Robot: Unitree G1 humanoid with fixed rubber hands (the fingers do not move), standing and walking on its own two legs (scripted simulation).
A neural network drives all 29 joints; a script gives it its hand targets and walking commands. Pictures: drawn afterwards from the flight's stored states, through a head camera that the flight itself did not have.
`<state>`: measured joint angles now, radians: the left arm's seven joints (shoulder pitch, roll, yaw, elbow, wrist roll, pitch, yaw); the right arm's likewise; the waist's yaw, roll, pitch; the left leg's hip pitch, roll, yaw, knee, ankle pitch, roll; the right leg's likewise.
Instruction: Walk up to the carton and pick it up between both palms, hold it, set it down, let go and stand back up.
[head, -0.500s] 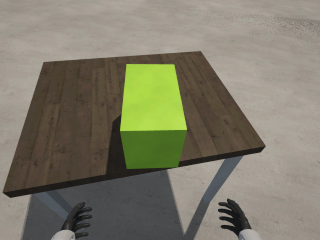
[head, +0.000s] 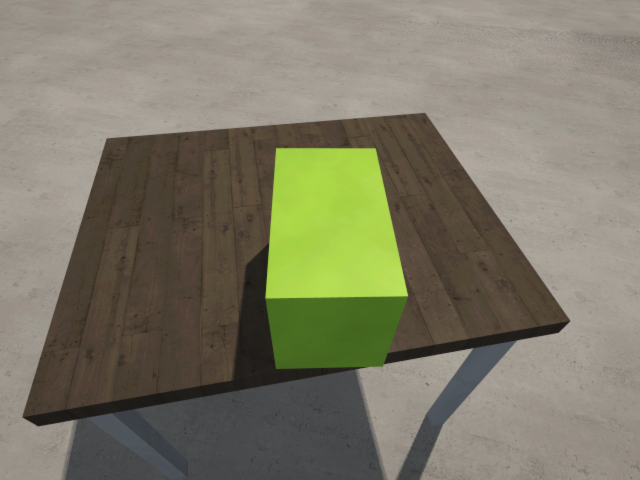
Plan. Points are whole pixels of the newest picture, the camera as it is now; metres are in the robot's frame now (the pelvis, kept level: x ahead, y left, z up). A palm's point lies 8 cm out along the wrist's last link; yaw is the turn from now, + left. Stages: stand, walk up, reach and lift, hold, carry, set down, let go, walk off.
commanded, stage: stand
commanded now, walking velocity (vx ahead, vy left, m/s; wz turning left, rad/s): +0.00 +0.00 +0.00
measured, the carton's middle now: (327, 254) +0.45 -0.01 +0.00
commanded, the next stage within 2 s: none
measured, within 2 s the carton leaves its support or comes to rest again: neither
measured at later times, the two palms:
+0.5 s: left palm out of the picture -0.02 +0.23 -0.14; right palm out of the picture -0.02 -0.22 -0.14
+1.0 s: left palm out of the picture -0.08 +0.22 -0.15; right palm out of the picture -0.08 -0.19 -0.14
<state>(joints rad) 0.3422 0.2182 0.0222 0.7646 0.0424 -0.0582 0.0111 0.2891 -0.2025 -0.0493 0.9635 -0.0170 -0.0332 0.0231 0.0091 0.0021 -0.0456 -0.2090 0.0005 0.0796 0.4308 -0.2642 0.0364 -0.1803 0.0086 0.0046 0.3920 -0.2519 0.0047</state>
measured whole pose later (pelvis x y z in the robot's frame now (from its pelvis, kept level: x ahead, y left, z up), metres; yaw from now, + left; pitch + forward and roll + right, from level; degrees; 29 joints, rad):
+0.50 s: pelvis +0.00 +0.01 +0.00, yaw +1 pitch -1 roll -1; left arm 0.37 0.16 0.00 1.06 0.02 -0.02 0.05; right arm 0.34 -0.17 -0.01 1.12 -0.01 -0.01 -0.03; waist 0.00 0.00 0.00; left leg -0.11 -0.03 0.08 0.39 -0.26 0.06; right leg -0.08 -0.02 0.00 0.36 -0.25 0.02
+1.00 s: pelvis -0.02 +0.02 +0.00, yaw +1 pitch -2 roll +0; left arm 0.37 0.11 -0.02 1.19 0.01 -0.01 0.04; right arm 0.39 -0.13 0.03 1.15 -0.01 -0.01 -0.03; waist -0.01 -0.01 0.00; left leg -0.14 -0.04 0.08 0.38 -0.21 0.07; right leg -0.13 -0.03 0.01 0.38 -0.23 0.04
